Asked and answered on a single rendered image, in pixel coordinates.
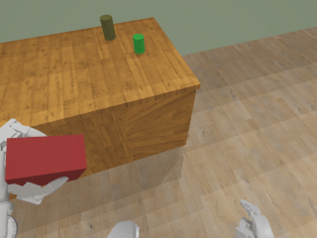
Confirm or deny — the table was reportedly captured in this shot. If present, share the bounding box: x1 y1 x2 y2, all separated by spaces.
0 17 201 200

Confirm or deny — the sponge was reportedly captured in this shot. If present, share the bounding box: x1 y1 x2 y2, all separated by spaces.
5 134 87 186

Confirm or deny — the left robot forearm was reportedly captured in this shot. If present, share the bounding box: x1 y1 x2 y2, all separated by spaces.
0 201 19 238

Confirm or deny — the robot right hand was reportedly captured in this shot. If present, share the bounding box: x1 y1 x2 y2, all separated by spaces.
236 199 274 238

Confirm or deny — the robot left hand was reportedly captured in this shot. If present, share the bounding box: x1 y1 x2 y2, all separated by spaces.
0 118 68 205

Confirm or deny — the left robot thigh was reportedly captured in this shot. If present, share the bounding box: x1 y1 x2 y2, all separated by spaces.
107 221 140 238

